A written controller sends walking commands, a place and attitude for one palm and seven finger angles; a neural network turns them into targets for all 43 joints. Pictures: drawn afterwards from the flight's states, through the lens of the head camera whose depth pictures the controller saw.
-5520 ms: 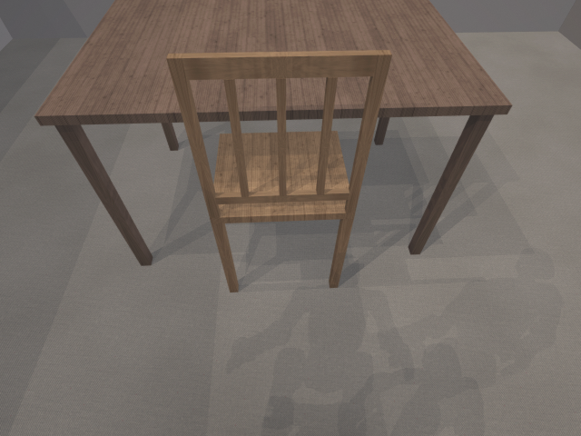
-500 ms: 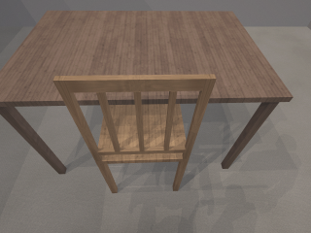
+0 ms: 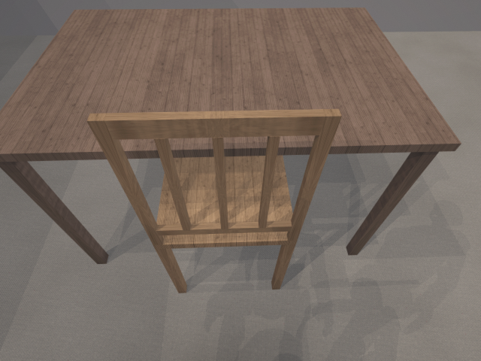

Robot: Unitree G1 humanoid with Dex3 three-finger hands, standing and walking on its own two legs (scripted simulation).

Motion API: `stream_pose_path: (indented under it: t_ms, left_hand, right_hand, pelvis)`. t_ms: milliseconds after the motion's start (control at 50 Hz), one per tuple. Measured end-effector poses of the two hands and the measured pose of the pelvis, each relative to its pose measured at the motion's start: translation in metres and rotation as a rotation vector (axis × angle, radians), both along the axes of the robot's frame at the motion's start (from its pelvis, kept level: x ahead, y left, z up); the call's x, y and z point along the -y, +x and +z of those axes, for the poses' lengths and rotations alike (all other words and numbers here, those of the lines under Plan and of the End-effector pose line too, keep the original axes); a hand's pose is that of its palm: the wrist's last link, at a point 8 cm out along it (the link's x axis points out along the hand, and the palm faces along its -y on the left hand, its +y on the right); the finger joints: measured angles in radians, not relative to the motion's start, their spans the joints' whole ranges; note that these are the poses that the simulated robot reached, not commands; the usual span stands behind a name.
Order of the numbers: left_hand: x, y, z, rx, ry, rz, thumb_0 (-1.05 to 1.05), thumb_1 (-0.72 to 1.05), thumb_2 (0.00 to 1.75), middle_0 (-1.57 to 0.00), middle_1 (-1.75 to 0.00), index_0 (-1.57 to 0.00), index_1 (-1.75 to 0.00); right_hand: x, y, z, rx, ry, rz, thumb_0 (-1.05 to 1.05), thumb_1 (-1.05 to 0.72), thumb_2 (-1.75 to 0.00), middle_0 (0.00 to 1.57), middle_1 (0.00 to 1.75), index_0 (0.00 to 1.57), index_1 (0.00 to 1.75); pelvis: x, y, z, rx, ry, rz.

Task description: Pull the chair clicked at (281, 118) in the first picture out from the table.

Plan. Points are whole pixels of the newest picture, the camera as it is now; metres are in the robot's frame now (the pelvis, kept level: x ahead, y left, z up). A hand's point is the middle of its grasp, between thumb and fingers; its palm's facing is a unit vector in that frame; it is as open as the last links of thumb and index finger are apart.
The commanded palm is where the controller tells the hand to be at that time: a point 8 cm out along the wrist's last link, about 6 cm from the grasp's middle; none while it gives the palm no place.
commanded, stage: raise the hand toward the chair's back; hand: left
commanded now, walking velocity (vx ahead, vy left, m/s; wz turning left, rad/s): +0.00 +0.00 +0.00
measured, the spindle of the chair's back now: (221, 189) +0.47 +0.07 -0.06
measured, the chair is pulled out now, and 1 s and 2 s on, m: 0.00 0.00 0.00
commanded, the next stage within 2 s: none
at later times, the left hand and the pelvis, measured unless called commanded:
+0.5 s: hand out of the picture +0.11 +0.17 -0.07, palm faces +0.17 -0.98 -0.05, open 10.2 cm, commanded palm +0.11 +0.22 -0.06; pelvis -0.07 -0.05 -0.11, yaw +3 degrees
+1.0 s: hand (136, 336) +0.17 +0.18 -0.05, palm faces +0.09 -1.00 -0.04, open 14.6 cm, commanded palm +0.14 +0.24 -0.04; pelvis -0.05 -0.02 -0.09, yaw +2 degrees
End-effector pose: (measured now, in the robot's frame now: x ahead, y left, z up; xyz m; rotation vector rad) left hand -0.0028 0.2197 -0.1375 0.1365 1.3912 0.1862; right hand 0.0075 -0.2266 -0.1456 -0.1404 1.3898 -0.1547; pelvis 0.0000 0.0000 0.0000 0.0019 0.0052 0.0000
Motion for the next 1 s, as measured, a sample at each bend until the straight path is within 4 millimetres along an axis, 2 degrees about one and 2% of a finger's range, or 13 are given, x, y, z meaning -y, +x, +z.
stream_pose_path:
  t_ms: [60,120,180,220,280,400,460,500,580,660,800,880,1000]
  left_hand:
    - [-0.015,0.063,0.046,0.397,0.09,0.024,0.02,0.92,0.89,-0.2,-0.3,-0.2,-0.3]
    - [-0.014,0.126,0.096,0.793,0.094,-0.009,0.02,0.89,0.88,-0.19,-0.3,-0.2,-0.3]
    - [-0.004,0.165,0.125,1.119,0.018,-0.053,0.01,0.84,0.86,-0.19,-0.29,-0.19,-0.29]
    - [0.007,0.17,0.131,1.29,-0.059,-0.1,0.01,0.8,0.85,-0.18,-0.28,-0.18,-0.28]
    - [0.018,0.154,0.118,1.423,-0.12,-0.162,0.0,0.74,0.82,-0.18,-0.27,-0.18,-0.27]
    - [0.009,0.095,0.059,1.293,-0.068,-0.056,0.0,0.59,0.77,-0.17,-0.25,-0.17,-0.25]
    - [0.004,0.08,0.062,1.305,-0.005,-0.044,0.01,0.52,0.74,-0.16,-0.24,-0.16,-0.24]
    - [0.003,0.08,0.072,1.347,0.012,-0.072,0.01,0.47,0.72,-0.16,-0.24,-0.16,-0.24]
    - [0.005,0.102,0.082,1.381,-0.03,-0.142,0.01,0.37,0.68,-0.14,-0.22,-0.15,-0.22]
    - [0.003,0.131,0.078,1.31,-0.086,-0.155,0.0,0.28,0.64,-0.14,-0.21,-0.14,-0.21]
    - [-0.003,0.149,0.088,1.277,-0.062,-0.128,0.0,0.12,0.57,-0.12,-0.18,-0.12,-0.18]
    - [-0.007,0.146,0.09,1.294,-0.047,-0.13,0.0,0.03,0.53,-0.11,-0.17,-0.11,-0.17]
    - [-0.015,0.142,0.087,1.315,-0.049,-0.128,0.0,-0.11,0.47,-0.1,-0.14,-0.1,-0.14]
  right_hand:
    - [0.007,0.024,0.012,0.22,-0.032,0.053,0.01,-0.92,-0.9,0.2,0.3,0.2,0.3]
    - [0.015,0.058,0.021,0.435,-0.032,0.114,0.01,-0.92,-0.9,0.2,0.3,0.2,0.3]
    - [0.028,0.093,0.03,0.6,-0.052,0.168,0.01,-0.91,-0.9,0.2,0.3,0.2,0.3]
    - [0.037,0.115,0.037,0.699,-0.069,0.193,0.01,-0.91,-0.9,0.2,0.3,0.2,0.3]
    - [0.049,0.145,0.042,0.83,-0.097,0.23,0.01,-0.91,-0.9,0.2,0.3,0.2,0.3]
    - [0.05,0.181,0.031,0.959,-0.112,0.288,0.01,-0.91,-0.9,0.19,0.3,0.2,0.3]
    - [0.039,0.18,0.017,0.954,-0.095,0.304,0.01,-0.91,-0.9,0.19,0.3,0.2,0.3]
    - [0.031,0.172,0.004,0.925,-0.071,0.307,0.01,-0.91,-0.9,0.19,0.3,0.2,0.3]
    - [0.019,0.144,-0.023,0.825,-0.022,0.286,0.01,-0.91,-0.9,0.2,0.3,0.2,0.3]
    - [0.019,0.111,-0.041,0.709,-0.004,0.218,0.01,-0.9,-0.9,0.2,0.3,0.2,0.3]
    - [0.041,0.071,-0.041,0.582,-0.063,0.1,0.01,-0.9,-0.9,0.2,0.3,0.2,0.3]
    - [0.052,0.07,-0.033,0.572,-0.114,0.091,0.01,-0.9,-0.9,0.2,0.3,0.2,0.3]
    - [0.052,0.094,-0.02,0.637,-0.159,0.13,0.01,-0.91,-0.9,0.2,0.3,0.2,0.3]
  pelvis:
    - [0.003,-0.006,-0.002,-0.007,0.017,0.005]
    - [0.007,-0.014,-0.009,-0.037,0.022,0.042]
    - [0.013,-0.027,-0.023,-0.104,0.003,0.044]
    - [0.019,-0.035,-0.035,-0.146,-0.002,0.032]
    - [0.027,-0.046,-0.06,-0.195,-0.005,0.024]
    - [0.042,-0.063,-0.101,-0.228,-0.026,0.047]
    - [0.049,-0.066,-0.11,-0.221,-0.047,0.058]
    - [0.052,-0.068,-0.112,-0.216,-0.06,0.064]
    - [0.055,-0.069,-0.111,-0.219,-0.075,0.069]
    - [0.053,-0.065,-0.106,-0.234,-0.071,0.061]
    - [0.04,-0.053,-0.091,-0.251,-0.047,0.034]
    - [0.031,-0.05,-0.088,-0.258,-0.045,0.03]
    - [0.021,-0.051,-0.09,-0.26,-0.057,0.035]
